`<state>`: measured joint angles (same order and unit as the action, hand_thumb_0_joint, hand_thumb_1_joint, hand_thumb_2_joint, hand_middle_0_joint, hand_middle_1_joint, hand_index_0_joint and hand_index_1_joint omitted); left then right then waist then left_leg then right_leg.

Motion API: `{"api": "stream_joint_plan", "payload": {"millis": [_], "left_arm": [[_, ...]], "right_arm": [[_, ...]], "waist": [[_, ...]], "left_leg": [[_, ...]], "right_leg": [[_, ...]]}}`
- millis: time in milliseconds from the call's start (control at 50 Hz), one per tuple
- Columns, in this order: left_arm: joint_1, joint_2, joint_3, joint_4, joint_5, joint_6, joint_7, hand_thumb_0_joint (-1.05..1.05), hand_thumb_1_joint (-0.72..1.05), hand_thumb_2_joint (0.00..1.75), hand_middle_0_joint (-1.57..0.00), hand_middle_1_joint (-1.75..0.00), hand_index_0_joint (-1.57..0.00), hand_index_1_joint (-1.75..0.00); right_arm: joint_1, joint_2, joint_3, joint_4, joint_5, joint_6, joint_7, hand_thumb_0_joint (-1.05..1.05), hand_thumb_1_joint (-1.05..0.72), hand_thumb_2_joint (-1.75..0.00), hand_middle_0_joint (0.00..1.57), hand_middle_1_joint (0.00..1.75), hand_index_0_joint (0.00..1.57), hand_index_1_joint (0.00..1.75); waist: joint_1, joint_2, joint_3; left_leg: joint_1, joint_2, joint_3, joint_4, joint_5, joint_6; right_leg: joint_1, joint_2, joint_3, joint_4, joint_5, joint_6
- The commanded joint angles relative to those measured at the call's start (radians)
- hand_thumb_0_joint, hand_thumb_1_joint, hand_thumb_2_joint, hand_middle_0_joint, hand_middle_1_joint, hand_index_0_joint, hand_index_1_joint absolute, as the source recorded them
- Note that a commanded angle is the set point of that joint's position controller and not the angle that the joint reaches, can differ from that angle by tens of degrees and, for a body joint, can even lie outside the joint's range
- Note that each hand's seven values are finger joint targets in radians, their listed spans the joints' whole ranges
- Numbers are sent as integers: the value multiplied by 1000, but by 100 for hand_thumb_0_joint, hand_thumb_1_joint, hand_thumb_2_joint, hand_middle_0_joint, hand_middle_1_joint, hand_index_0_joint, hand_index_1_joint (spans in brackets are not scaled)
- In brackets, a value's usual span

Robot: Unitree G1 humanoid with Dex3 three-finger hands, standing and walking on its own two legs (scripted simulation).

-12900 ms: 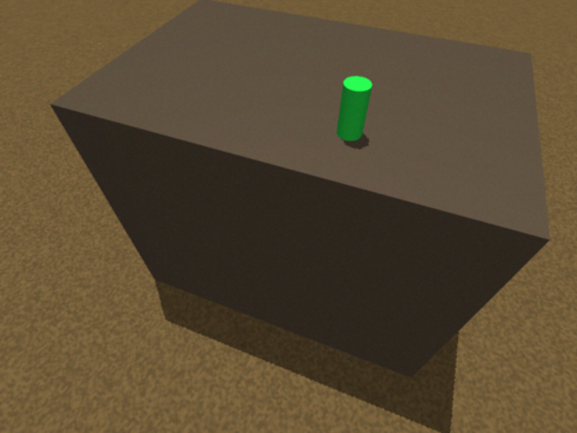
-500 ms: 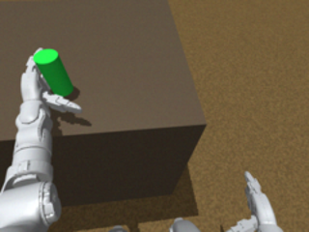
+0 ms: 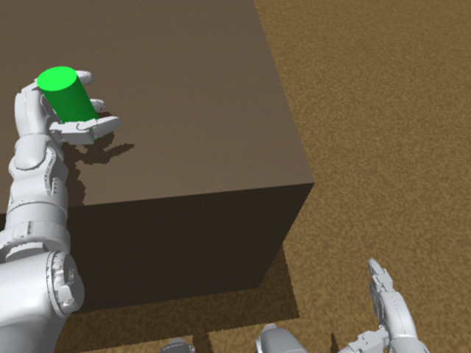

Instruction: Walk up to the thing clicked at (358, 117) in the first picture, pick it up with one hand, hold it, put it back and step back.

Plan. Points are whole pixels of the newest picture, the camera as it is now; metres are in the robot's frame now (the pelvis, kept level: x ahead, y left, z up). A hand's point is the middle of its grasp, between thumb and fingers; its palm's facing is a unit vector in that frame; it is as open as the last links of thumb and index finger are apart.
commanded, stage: close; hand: left
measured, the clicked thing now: (74, 107) +0.49 +0.21 +0.13
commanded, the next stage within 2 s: settle in 0.04 s
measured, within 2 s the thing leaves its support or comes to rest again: leaves its support in 0.44 s
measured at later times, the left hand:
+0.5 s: hand (73, 108) +0.48 +0.20 +0.14, palm faces +0.15 -0.99 -0.01, open 7.0 cm
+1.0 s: hand (63, 85) +0.48 +0.20 +0.18, palm faces +0.15 -0.99 +0.00, open 7.0 cm
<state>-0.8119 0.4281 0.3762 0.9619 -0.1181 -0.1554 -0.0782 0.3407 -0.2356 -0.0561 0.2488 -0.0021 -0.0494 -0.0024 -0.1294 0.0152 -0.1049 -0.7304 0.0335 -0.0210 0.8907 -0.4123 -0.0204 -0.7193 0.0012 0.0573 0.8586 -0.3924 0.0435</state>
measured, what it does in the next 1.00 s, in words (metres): stands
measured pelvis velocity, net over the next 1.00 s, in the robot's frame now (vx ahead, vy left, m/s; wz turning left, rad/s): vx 0.00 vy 0.00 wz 0.01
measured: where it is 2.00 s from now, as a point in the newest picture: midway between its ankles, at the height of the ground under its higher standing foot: outside the picture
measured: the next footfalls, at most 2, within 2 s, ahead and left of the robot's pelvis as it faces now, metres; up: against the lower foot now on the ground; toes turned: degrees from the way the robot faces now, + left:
none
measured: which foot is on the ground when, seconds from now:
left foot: down 0.00-1.00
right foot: down 0.00-1.00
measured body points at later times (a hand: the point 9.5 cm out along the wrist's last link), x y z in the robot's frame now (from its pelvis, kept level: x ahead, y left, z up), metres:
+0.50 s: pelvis +0.01 +0.00 +0.00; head +0.07 +0.01 +0.45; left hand +0.47 +0.26 +0.14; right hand +0.16 -0.26 -0.05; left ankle +0.01 +0.13 -0.69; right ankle +0.01 -0.15 -0.69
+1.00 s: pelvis +0.00 +0.00 +0.01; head +0.05 +0.00 +0.46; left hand +0.47 +0.25 +0.18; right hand +0.15 -0.26 -0.05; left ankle +0.01 +0.13 -0.69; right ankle +0.01 -0.15 -0.69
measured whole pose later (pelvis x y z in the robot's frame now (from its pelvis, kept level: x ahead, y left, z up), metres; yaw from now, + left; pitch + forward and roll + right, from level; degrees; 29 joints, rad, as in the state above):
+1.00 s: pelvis +0.00 +0.00 +0.01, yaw +0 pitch +11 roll -1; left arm -0.83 0.43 0.35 0.87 -0.13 0.00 -0.10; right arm 0.32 -0.23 -0.04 0.35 0.03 -0.07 -0.03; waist -0.10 0.03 -0.10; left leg -0.61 0.03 -0.02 0.80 -0.38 -0.02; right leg -0.60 0.00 0.05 0.77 -0.36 0.04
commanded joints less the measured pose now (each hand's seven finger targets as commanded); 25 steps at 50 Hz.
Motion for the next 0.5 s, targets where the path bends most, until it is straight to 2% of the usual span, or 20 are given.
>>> {"api": "stream_joint_plan", "payload": {"millis": [0, 20, 60, 80, 100, 120, 140, 180, 200, 220, 260, 280, 320, 340, 380, 400, 420, 440, 460, 480], "left_arm": [[-398, 253, 33, -241, 1, -74, -5, 0, 9, 81, -123, -105, -124, -104], [-394, 237, 23, -262, -4, -73, -11, 0, 11, 84, -126, -109, -127, -109], [-326, 217, 24, -216, -11, -60, -15, 0, 17, 91, -132, -116, -133, -115], [-313, 227, 34, -219, -11, -60, -14, 0, 25, 99, -135, -123, -135, -123], [-325, 244, 43, -241, -9, -64, -15, 0, 32, 107, -140, -131, -140, -131], [-347, 232, 35, -243, -11, -67, -19, 0, 37, 115, -145, -139, -144, -139], [-349, 246, 41, -242, -12, -69, -21, 0, 45, 123, -138, -136, -137, -139], [-344, 267, 47, -259, -8, -63, -18, 0, 56, 130, -135, -135, -134, -137], [-360, 261, 43, -271, -6, -59, -18, 0, 63, 133, -135, -137, -134, -139], [-365, 251, 42, -285, -13, -57, -18, 0, 64, 134, -136, -137, -135, -139], [-383, 267, 54, -313, -16, -53, -15, 0, 65, 137, -137, -139, -136, -141], [-402, 275, 49, -347, -15, -54, -13, 0, 65, 137, -138, -140, -137, -142], [-444, 264, 31, -371, -13, -50, -18, 0, 54, 134, -142, -144, -142, -146], [-436, 255, 23, -381, -16, -46, -18, 0, 47, 133, -143, -144, -142, -146], [-493, 272, 21, -430, -19, -44, -17, 0, 46, 133, -142, -143, -141, -145], [-478, 300, 40, -422, -20, -39, -15, 0, 46, 133, -141, -143, -140, -145], [-490, 282, 25, -425, -21, -33, -17, 0, 46, 132, -139, -142, -139, -144], [-499, 252, 3, -433, -25, -25, -20, 0, 46, 133, -139, -142, -138, -144], [-466, 249, 11, -393, -24, -9, -12, 0, 47, 133, -138, -142, -138, -143], [-460, 260, 17, -395, -25, -1, -9, 0, 46, 133, -139, -142, -138, -144]], "right_arm": [[3, -119, -54, -169, 5, -36, -9, 0, 52, -5, 5, 5, 5, 5], [5, -109, -48, -176, 8, -35, -9, 0, 52, -5, 5, 5, 5, 5], [7, -148, -87, -167, 11, -33, -11, 0, 52, -5, 5, 5, 5, 5], [-7, -141, -76, -158, 10, -30, -8, 0, 52, -5, 5, 5, 5, 5], [-25, -125, -45, -185, 11, -29, -4, 0, 52, -5, 5, 5, 5, 5], [-39, -94, -25, -180, 15, -29, -3, 0, 53, -5, 5, 5, 5, 5], [-3, -110, -46, -161, 14, -25, -4, 0, 53, -5, 5, 5, 5, 5], [-2, -165, -99, -177, 14, -19, -11, 0, 53, -6, 5, 5, 5, 5], [11, -162, -93, -165, 12, -19, -10, 0, 54, -5, 5, 5, 5, 5], [24, -125, -57, -150, 12, -18, -4, 0, 54, -5, 5, 5, 5, 5], [1, -139, -73, -180, 18, -17, -8, 0, 54, -6, 5, 5, 5, 5], [-7, -124, -56, -185, 18, -18, -7, 0, 54, -5, 5, 5, 5, 5], [17, -119, -57, -144, 16, -15, -7, 0, 54, -5, 5, 5, 5, 5], [-12, -116, -48, -181, 19, -21, -9, 0, 54, -5, 5, 5, 5, 5], [-25, -115, -47, -176, 22, -26, -15, 0, 53, -5, 5, 5, 5, 5], [-29, -131, -60, -165, 23, -27, -20, 0, 54, -5, 5, 5, 5, 5], [-8, -119, -55, -128, 23, -28, -22, 0, 54, -5, 5, 5, 5, 5], [-3, -131, -64, -144, 23, -32, -23, 0, 54, -5, 5, 5, 5, 5], [-29, -128, -54, -162, 25, -39, -26, 0, 54, -5, 5, 5, 5, 5], [6, -128, -57, -133, 27, -38, -27, 0, 54, -5, 5, 5, 5, 5]], "waist": [[22, 54, -471], [30, 52, -475], [20, 40, -446], [27, 47, -404], [32, 29, -422], [36, 27, -397], [19, 50, -421], [17, 40, -437], [13, 43, -421], [20, 58, -424], [20, 40, -464], [28, 64, -479], [19, 99, -463], [23, 84, -487], [23, 99, -498], [27, 78, -493], [28, 115, -453], [12, 120, -474], [20, 84, -439], [17, 98, -462]], "left_leg": [[264, -16, 25, -76, 364, 31], [279, -14, 23, -80, 386, 29], [281, -9, 21, -80, 392, 28], [248, -10, 21, -82, 374, 27], [239, -11, 24, -79, 361, 31], [225, -13, 25, -88, 324, 30], [238, -12, 28, -82, 344, 30], [258, -17, 32, -81, 332, 33], [263, -14, 29, -86, 329, 31], [274, -15, 29, -81, 355, 30], [293, -11, 23, -79, 397, 31], [308, -13, 27, -76, 419, 30], [330, -10, 22, -81, 433, 24], [352, -7, 20, -80, 452, 24], [348, -14, 29, -83, 410, 29], [341, -11, 24, -92, 400, 27], [350, -12, 22, -103, 386, 21], [378, -10, 22, -102, 383, 22], [372, -8, 18, -113, 366, 22], [384, -6, 18, -108, 405, 21]], "right_leg": [[204, 15, -64, -79, 354, -40], [214, 17, -68, -77, 367, -41], [192, 20, -70, -77, 361, -43], [182, 20, -70, -78, 345, -44], [201, 18, -66, -81, 343, -42], [194, 19, -65, -84, 309, -42], [195, 17, -63, -81, 329, -42], [205, 15, -58, -90, 335, -38], [183, 17, -62, -89, 323, -40], [191, 17, -64, -88, 342, -39], [212, 17, -67, -81, 377, -39], [224, 15, -65, -80, 397, -39], [200, 17, -70, -81, 389, -42], [215, 16, -72, -82, 401, -42], [234, 13, -63, -94, 393, -37], [239, 14, -67, -94, 381, -38], [212, 15, -69, -98, 351, -43], [200, 15, -70, -107, 347, -43], [197, 18, -76, -112, 325, -43], [211, 17, -75, -111, 359, -44]]}}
